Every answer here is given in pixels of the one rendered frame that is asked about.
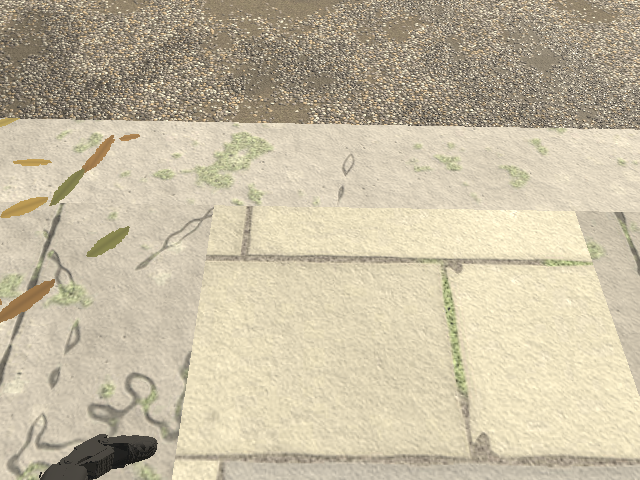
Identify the robot left hand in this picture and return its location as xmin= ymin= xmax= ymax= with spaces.
xmin=39 ymin=434 xmax=158 ymax=480

